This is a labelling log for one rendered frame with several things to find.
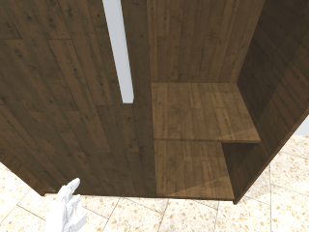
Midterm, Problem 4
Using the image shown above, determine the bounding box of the handle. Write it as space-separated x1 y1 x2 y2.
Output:
102 0 134 103

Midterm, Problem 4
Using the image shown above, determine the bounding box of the left robot hand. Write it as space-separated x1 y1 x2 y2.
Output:
43 178 87 232

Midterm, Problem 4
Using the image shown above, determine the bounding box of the wardrobe door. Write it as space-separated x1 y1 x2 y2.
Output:
0 136 51 188
0 0 156 199

